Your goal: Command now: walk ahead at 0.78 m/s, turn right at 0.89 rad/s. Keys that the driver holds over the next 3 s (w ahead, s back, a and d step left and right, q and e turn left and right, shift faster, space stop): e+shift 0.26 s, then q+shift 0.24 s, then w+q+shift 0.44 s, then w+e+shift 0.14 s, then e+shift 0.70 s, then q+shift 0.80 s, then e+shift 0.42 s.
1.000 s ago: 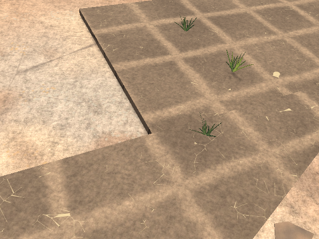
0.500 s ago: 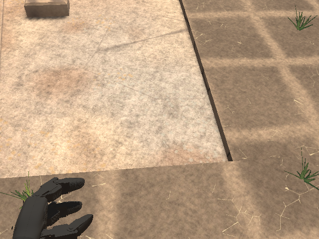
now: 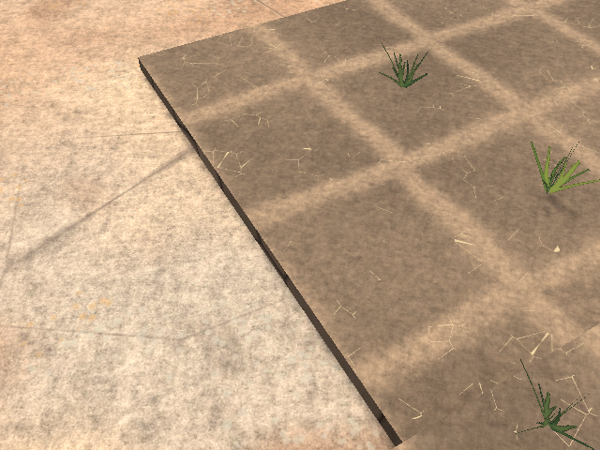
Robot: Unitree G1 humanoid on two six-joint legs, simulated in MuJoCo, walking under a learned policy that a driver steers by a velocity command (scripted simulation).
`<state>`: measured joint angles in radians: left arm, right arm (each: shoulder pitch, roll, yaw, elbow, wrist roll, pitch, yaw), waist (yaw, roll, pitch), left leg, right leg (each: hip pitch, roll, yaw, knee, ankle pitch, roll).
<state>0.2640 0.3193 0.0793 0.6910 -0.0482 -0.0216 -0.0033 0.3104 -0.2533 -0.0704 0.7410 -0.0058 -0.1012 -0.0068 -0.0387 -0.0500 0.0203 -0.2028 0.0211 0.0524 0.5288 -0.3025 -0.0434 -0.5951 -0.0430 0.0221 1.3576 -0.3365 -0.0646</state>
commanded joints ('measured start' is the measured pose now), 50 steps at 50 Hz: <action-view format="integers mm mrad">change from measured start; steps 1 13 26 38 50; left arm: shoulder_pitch -31 -1 -80 -1 77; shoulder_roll -35 253 73 92 117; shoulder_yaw -18 61 -16 16 32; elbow -115 -205 -27 59 138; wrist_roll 19 54 67 59 31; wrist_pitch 19 -1 -42 -86 -52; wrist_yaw -11 -52 25 16 11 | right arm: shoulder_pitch -141 95 -63 -80 -184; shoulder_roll -62 -201 -198 -128 -64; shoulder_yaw -11 -20 -37 -52 -8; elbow -59 -102 -51 -101 -157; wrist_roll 10 7 44 29 67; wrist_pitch -19 -15 87 88 110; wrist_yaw -4 12 -30 24 66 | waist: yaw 64 52 37 95 110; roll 139 -241 2 -18 29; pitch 131 -431 -97 0 142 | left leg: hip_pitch -3 -468 -379 -634 -443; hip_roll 260 -107 42 128 146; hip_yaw -162 -221 -225 -205 -106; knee -297 1053 547 390 156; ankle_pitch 416 -320 223 352 298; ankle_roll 170 -3 -54 -7 113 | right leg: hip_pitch -196 885 393 535 410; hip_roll -110 -251 -150 -279 -357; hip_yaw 67 820 99 79 -154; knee -127 -1013 -1074 -1077 -887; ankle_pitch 44 442 397 -154 -153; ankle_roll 31 -407 -213 -148 -39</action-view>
